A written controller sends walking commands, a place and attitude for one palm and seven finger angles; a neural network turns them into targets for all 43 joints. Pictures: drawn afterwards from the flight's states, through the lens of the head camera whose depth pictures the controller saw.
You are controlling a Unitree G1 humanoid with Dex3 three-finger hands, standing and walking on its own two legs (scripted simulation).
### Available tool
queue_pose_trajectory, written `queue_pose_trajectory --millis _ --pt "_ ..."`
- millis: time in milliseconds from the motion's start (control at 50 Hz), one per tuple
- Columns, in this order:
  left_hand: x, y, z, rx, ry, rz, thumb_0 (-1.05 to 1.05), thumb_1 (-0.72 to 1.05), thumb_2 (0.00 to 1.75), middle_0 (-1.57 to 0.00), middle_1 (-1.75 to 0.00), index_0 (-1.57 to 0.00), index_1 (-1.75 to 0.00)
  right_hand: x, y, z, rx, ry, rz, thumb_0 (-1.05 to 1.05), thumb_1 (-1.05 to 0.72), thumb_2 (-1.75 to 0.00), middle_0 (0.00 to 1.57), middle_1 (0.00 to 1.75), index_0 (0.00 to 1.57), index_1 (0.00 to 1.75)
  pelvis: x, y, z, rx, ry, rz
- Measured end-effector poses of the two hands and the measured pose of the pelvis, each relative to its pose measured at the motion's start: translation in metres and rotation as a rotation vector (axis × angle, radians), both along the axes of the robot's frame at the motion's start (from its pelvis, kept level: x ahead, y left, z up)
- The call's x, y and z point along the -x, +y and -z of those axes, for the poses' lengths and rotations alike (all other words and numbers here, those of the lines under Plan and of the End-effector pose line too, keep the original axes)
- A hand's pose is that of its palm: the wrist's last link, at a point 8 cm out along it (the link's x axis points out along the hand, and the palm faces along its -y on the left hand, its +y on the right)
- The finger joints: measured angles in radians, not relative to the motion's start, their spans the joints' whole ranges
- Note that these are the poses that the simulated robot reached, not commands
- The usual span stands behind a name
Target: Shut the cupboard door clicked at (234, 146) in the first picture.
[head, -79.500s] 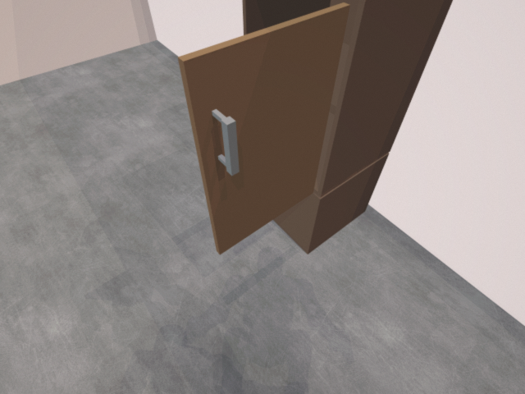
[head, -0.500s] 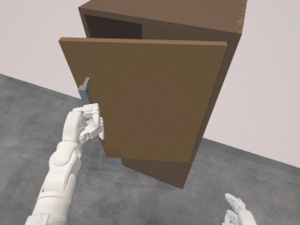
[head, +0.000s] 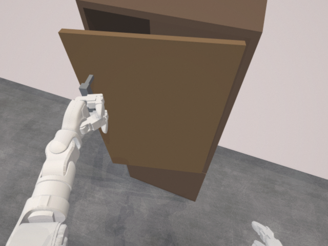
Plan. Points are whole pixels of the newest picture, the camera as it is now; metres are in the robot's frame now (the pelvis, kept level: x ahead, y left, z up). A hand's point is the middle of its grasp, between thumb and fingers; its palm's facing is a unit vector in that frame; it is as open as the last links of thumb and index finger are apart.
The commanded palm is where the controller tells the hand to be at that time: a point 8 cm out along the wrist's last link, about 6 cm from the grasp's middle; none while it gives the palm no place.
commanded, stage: push the door shut along its arc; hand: left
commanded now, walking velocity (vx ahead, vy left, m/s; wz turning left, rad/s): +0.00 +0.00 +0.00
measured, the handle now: (94, 99) +0.46 +0.20 +0.10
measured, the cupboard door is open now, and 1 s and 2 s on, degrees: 14 3 0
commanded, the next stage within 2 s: pull the fist back off the door in 1.34 s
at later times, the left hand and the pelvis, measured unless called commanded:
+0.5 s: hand (114, 106) +0.43 +0.14 +0.11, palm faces -0.28 -0.96 -0.03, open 3.1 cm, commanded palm +0.43 +0.18 +0.10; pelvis -0.01 +0.01 -0.01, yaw +0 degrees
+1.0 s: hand (132, 91) +0.48 +0.10 +0.11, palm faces -0.37 -0.93 -0.01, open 3.0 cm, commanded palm +0.49 +0.15 +0.10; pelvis -0.01 +0.01 -0.02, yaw -1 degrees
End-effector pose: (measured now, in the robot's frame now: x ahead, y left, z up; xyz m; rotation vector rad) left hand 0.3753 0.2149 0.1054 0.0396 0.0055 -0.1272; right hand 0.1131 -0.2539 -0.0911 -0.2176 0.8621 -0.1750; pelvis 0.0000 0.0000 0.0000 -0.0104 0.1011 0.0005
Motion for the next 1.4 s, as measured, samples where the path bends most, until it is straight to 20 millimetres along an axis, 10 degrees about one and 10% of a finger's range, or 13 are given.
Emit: queue_pose_trajectory --millis 960,1400 --pt "-0.102 -0.058 -0.007 0.024 0.021 0.249 0.01 0.89 0.91 -1.3 -1.5 -1.3 -1.5 0.124 -0.004 0.027 0.029 0.32 0.165 0.01 -0.9 -0.89 0.2 0.3 0.2 0.3 0.01 0.012 0.017 0.012 0.132 0.023" --pt "-0.119 -0.069 -0.008 0.001 0.054 0.322 -0.01 0.93 1.03 -1.3 -1.5 -1.3 -1.5 0.112 -0.015 0.038 0.089 0.361 0.097 0.01 -0.9 -0.89 0.2 0.3 0.2 0.3 0.014 0.007 0.028 0.03 0.196 -0.027"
